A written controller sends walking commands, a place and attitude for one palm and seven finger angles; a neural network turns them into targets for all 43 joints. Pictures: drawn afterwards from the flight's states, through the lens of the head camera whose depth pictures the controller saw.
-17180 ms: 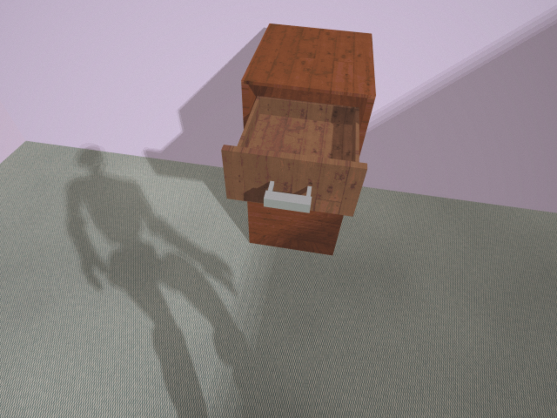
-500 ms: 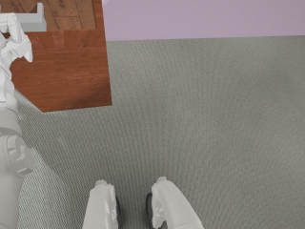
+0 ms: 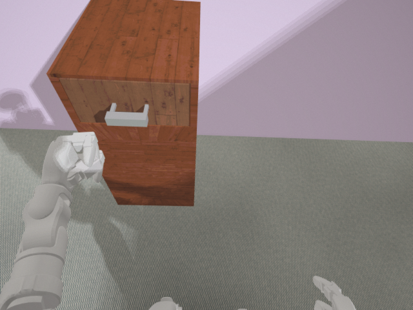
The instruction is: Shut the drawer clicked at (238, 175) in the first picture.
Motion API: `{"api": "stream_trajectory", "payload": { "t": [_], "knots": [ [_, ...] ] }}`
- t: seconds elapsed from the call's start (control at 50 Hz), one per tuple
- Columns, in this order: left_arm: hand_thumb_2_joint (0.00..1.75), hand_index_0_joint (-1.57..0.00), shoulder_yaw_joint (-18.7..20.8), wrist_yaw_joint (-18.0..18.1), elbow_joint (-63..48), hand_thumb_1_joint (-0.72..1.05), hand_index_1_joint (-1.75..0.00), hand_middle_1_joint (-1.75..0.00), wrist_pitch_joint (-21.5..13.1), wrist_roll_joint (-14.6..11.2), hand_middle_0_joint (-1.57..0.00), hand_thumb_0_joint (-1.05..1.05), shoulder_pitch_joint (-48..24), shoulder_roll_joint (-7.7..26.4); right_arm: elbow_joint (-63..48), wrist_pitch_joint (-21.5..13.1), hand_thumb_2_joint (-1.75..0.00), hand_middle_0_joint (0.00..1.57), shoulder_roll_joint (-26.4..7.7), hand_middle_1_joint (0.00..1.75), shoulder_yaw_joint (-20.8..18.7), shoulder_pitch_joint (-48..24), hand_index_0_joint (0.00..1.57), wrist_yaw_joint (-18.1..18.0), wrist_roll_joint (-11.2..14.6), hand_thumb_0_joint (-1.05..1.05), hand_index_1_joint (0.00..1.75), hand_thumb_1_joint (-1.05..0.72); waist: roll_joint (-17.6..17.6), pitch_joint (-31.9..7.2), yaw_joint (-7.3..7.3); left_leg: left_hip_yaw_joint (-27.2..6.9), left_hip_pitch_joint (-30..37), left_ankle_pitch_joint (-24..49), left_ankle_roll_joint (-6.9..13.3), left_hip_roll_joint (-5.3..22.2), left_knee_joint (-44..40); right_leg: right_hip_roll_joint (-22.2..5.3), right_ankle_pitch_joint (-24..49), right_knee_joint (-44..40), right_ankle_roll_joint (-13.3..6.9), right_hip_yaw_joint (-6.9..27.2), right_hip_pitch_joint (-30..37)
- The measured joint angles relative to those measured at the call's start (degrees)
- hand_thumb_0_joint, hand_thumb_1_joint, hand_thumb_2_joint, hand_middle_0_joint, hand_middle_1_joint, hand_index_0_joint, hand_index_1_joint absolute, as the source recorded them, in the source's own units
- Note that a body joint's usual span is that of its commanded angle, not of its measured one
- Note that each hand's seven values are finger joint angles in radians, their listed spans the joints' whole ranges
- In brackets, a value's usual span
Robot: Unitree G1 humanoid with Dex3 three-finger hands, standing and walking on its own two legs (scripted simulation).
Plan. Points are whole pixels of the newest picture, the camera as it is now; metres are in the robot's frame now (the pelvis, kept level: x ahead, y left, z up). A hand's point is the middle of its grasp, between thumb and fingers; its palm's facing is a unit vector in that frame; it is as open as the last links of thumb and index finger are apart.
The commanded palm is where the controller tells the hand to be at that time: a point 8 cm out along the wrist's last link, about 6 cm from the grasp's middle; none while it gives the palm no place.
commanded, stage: draw the hand back to the body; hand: left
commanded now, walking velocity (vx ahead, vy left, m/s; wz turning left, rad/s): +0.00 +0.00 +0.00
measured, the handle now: (128, 113) +0.61 +0.22 -0.04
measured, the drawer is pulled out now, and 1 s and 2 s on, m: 0.00 0.00 0.00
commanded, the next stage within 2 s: step back with the hand held close in 0.90 s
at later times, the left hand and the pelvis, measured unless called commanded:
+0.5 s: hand (42, 204) +0.24 +0.23 +0.16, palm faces +0.32 -0.90 -0.31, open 3.2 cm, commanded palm +0.19 +0.27 +0.19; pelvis +0.01 -0.01 +0.05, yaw +0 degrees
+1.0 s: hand (6, 249) +0.18 +0.22 +0.20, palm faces +0.40 -0.83 -0.38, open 3.2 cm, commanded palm +0.13 +0.26 +0.23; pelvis +0.00 -0.03 +0.06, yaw +1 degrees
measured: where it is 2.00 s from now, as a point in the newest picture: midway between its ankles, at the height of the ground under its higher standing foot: outside the picture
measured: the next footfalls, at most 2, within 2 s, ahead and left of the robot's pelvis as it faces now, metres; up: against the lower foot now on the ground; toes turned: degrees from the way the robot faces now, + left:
none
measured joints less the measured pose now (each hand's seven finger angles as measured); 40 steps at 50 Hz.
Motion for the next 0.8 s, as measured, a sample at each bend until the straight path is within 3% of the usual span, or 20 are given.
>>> {"api": "stream_trajectory", "payload": {
  "t": [0.04,0.08,0.14,0.22,0.3,0.54,0.8],
  "knots": [
    [0.9,-1.4,-0.9,-0.9,-2.2,0.9,-1.6,-1.6,0.8,-0.9,-1.4,0.01,2.6,-0.8,-0.8,-0.1,-0.9,0.21,-0.2,0.3,0.1,-0.7,0.2,-0.3,0.3,0.0,0.3,-0.91,0.2,0.3,0.42,0.4,2.3,0.5,0.1,-0.2,-1.3,-0.2,0.4,-1.0,0.1,0.4,2.0],
    [0.9,-1.4,-2.1,3.0,-5.6,0.9,-1.6,-1.6,2.9,2.4,-1.4,0.01,5.6,-0.9,-1.3,0.7,-0.9,0.2,0.3,0.3,0.2,-1.6,0.2,-1.1,0.3,0.0,0.3,-0.91,-0.2,1.0,1.04,1.3,5.3,1.2,0.1,-0.4,-3.4,-0.4,1.0,-2.3,0.1,1.3,4.4],
    [0.9,-1.4,-3.6,10.2,-11.1,0.89,-1.6,-1.6,6.9,5.6,-1.4,0.01,10.6,-1.3,-2.0,1.7,-0.9,0.2,1.4,0.3,0.6,-2.6,0.2,-2.8,0.4,0.0,0.3,-0.91,-0.4,2.1,1.76,2.2,10.2,3.0,0.2,-0.8,-7.8,-0.8,2.5,-5.6,0.3,2.2,8.6],
    [0.9,-1.4,-4.7,16.7,-17.8,0.89,-1.6,-1.6,10.8,7.7,-1.4,0.01,16.1,-1.9,-2.0,1.6,-0.9,0.2,2.2,0.3,1.5,-3.3,0.2,-4.3,0.3,0.01,0.3,-0.91,0.1,3.6,2.93,2.5,16.5,5.3,0.1,-1.3,-13.3,-1.1,4.6,-10.6,0.2,2.5,14.6],
    [0.9,-1.4,-5.2,20.1,-23.7,0.89,-1.6,-1.6,12.7,8.5,-1.4,0.02,19.9,-1.9,-0.7,0.8,-0.9,0.21,2.5,0.3,2.4,-3.8,0.2,-5.1,0.1,0.01,0.3,-0.91,0.4,4.9,4.39,2.5,22.4,7.4,0.0,-1.8,-18.3,-1.3,6.4,-15.2,0.2,2.6,20.3],
    [0.9,-1.4,-3.9,20.7,-41.4,0.89,-1.6,-1.6,13.7,8.6,-1.4,0.01,34.9,-2.6,1.8,-2.5,-0.9,0.21,2.4,0.3,2.3,-4.8,0.2,-4.4,-1.3,0.01,0.3,-0.91,1.2,7.8,5.84,2.6,34.9,11.5,-0.6,-2.0,-29.1,-1.2,10.5,-26.0,-0.2,2.8,32.7],
    [0.9,-1.41,1.7,20.6,-57.7,0.89,-1.6,-1.6,10.7,8.8,-1.4,0.01,48.4,-1.3,2.9,-5.5,-0.9,0.21,2.1,0.3,0.4,-4.2,0.2,-3.7,-2.3,0.01,0.3,-0.91,2.7,8.4,7.5,1.9,38.3,12.2,-1.4,-1.3,-31.3,-0.2,12.0,-29.9,-0.8,2.3,37.1]
  ]
}}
